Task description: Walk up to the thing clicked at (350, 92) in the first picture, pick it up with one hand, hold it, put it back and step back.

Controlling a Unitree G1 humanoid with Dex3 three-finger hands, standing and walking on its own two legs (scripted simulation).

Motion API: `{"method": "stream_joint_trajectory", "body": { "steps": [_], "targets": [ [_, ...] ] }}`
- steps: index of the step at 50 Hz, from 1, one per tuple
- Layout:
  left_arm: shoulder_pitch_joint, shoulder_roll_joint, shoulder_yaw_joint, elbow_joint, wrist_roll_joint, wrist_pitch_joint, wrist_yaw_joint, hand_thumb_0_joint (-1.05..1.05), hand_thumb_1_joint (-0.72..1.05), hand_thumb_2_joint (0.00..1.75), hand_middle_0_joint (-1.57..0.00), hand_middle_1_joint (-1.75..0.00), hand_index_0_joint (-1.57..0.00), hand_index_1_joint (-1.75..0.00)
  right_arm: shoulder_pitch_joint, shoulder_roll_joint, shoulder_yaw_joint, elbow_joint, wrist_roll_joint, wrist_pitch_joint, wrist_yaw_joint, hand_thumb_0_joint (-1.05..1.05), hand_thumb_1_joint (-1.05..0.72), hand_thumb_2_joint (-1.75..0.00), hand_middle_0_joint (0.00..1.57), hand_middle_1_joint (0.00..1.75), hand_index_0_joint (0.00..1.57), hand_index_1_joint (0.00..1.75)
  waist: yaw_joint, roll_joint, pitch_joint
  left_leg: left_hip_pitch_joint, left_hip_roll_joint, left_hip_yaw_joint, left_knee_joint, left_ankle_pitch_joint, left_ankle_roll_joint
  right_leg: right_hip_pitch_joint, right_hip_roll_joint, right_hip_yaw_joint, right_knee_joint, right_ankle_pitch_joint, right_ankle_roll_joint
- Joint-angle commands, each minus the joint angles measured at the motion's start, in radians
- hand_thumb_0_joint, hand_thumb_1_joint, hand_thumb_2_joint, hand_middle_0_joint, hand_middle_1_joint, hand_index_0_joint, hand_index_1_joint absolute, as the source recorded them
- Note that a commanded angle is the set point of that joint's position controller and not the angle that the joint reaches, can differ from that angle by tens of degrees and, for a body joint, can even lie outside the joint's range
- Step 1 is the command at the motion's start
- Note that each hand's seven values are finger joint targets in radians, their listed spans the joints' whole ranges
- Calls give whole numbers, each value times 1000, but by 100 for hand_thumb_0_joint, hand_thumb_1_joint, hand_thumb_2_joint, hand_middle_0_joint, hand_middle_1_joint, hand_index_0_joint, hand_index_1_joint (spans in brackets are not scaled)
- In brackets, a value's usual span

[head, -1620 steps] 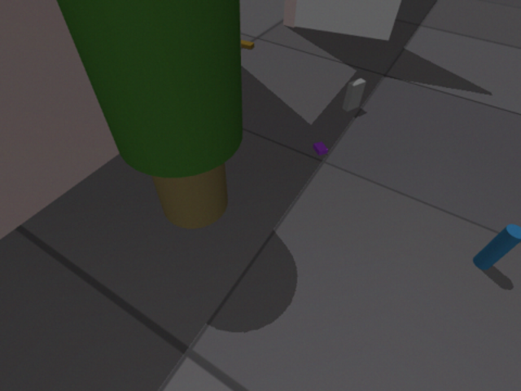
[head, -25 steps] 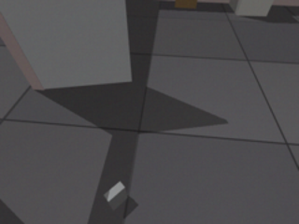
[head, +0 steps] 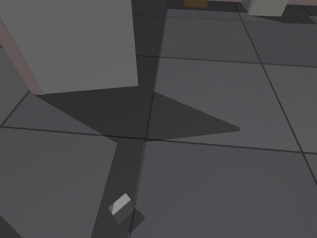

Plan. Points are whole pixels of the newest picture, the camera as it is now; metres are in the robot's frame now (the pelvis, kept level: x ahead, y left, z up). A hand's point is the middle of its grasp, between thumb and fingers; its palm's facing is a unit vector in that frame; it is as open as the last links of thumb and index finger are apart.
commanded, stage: stand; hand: left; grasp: from the side
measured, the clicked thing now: (121, 209) +0.40 +0.19 -0.69
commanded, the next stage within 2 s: step back in 0.04 s
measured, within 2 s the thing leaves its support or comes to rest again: neither
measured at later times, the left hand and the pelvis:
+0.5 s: hand out of the picture +0.08 +0.31 -0.18, palm faces -0.05 -0.93 -0.36, open 7.4 cm; pelvis -0.07 +0.05 -0.02, yaw -1 degrees
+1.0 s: hand out of the picture -0.04 +0.30 -0.16, palm faces -0.05 -0.92 -0.39, open 7.4 cm; pelvis -0.18 +0.05 -0.02, yaw -2 degrees
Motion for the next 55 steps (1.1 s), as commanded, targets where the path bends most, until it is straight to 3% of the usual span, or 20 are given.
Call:
{"method": "stream_joint_trajectory", "body": {
  "steps": [1,2,6,12,14,16,18,20,24,33,37,38,39,40,43,49,52,53,54,55],
  "targets": [
    [-46,219,39,-58,-6,-20,13,0,90,90,-20,-30,-20,-30,-22,-200,-38,-56,-3,-26,-11,0,-90,-90,20,30,20,30,3,-13,-78,13,102,-82,-56,116,30,8,-116,88,-45,138,-25],
    [-46,289,88,-84,-23,-7,15,0,90,90,-20,-30,-20,-30,-58,-257,-58,-77,1,-7,-7,0,-90,-90,20,30,20,30,12,-23,41,-79,81,-96,51,226,57,-75,-103,105,23,288,-33],
    [-23,281,102,-144,-21,6,20,0,90,90,-20,-30,-20,-30,-12,-239,-72,-128,16,8,-6,0,-90,-90,20,30,20,30,-3,-47,-132,-53,61,-58,188,250,75,-33,-132,118,91,347,-96],
    [-132,334,118,-258,14,27,21,0,90,90,-20,-30,-20,-30,75,-212,-89,-178,5,47,6,0,-90,-90,20,30,20,30,-23,-225,-112,-124,-71,-61,576,-338,77,-222,-323,269,53,276,-267],
    [-160,312,109,-287,17,30,25,0,90,90,-20,-30,-20,-30,109,-223,-93,-191,13,41,9,0,-90,-90,20,30,20,30,-41,-214,-115,-126,-47,-81,487,-275,84,-209,-277,218,138,302,-222],
    [-147,275,98,-300,4,44,23,0,90,90,-20,-30,-20,-30,121,-251,-98,-196,-4,23,2,0,-90,-90,20,30,20,30,-41,-51,-98,-144,29,-125,160,94,84,-185,-134,118,314,164,-119],
    [-92,211,90,-314,-5,61,32,0,90,90,-20,-30,-20,-30,82,-356,-123,-228,-32,6,-5,0,-90,-90,20,30,20,30,-1,158,-74,-47,258,-415,61,543,166,-382,117,119,612,-414,-43],
    [-83,237,99,-299,7,65,47,0,90,90,-20,-30,-20,-30,44,-375,-132,-266,-24,6,-14,0,-90,-90,20,30,20,30,-27,164,-101,-107,324,-477,44,492,234,-361,130,230,805,-457,-42],
    [2,254,106,-295,-4,61,37,0,90,90,-20,-30,-20,-30,-8,-285,-111,-307,-18,-4,-37,0,-90,-90,20,30,20,30,22,122,-109,21,207,-280,164,542,237,-421,109,204,900,-324,-12],
    [27,217,115,-353,2,41,23,0,90,90,-20,-30,-20,-30,73,-298,-117,-339,-7,9,-39,0,-90,-90,20,30,20,30,-27,144,-150,72,212,-255,235,486,243,-268,38,75,410,-296,-1],
    [129,242,129,-315,22,25,20,0,90,90,-20,-30,-20,-30,25,-280,-102,-355,10,19,-28,0,-90,-90,20,30,20,30,25,64,-155,-200,155,-210,297,196,144,12,-3,97,135,35,-59],
    [116,313,147,-329,25,22,18,0,90,90,-20,-30,-20,-30,14,-244,-94,-367,15,21,-24,0,-90,-90,20,30,20,30,23,-104,-127,-345,22,-154,427,-7,77,15,-156,332,103,121,-145],
    [53,385,158,-353,14,27,13,0,90,90,-20,-30,-20,-30,-24,-223,-96,-366,16,29,-34,0,-90,-90,20,30,20,30,46,-301,-63,-336,-131,-58,657,-385,39,-160,-346,516,4,179,-313],
    [23,375,157,-390,24,18,14,0,90,90,-20,-30,-20,-30,-13,-250,-105,-357,7,36,-36,0,-90,-90,20,30,20,30,41,-253,-20,-331,-126,-156,833,-472,28,-227,-381,569,2,224,-345],
    [-64,277,135,-417,11,22,27,0,90,90,-20,-30,-20,-30,92,-246,-93,-313,23,29,-31,0,-90,-90,20,30,20,30,-16,-138,-24,-359,-164,-179,898,-335,20,-167,-216,281,90,322,-245],
    [15,265,133,-444,20,38,32,0,90,90,-20,-30,-20,-30,101,-227,-78,-338,7,10,-32,0,-90,-90,20,30,20,30,32,-218,-121,-338,-57,-97,417,-334,16,85,-213,244,211,403,-216],
    [9,270,118,-452,2,62,19,0,90,90,-20,-30,-20,-30,153,-223,-100,-313,-15,-4,-25,0,-90,-90,20,30,20,30,-2,-141,-113,-115,-62,-45,63,24,37,-66,-136,178,333,265,-134],
    [41,229,111,-459,-1,67,15,0,90,90,-20,-30,-20,-30,142,-281,-115,-327,-33,-11,-25,0,-90,-90,20,30,20,30,16,-7,-119,-30,85,-251,49,133,75,-217,-60,147,413,51,-80],
    [2,215,108,-481,-7,61,21,0,90,90,-20,-30,-20,-30,88,-406,-135,-350,-30,-9,-14,0,-90,-90,20,30,20,30,-1,243,-91,-63,308,-514,13,305,208,-374,114,54,565,-382,-34],
    [-71,255,129,-471,12,60,37,0,90,90,-20,-30,-20,-30,102,-426,-145,-358,-30,-11,-16,0,-90,-90,20,30,20,30,-66,218,-74,-178,376,-608,8,320,308,-325,109,182,745,-506,-22]
  ]
}}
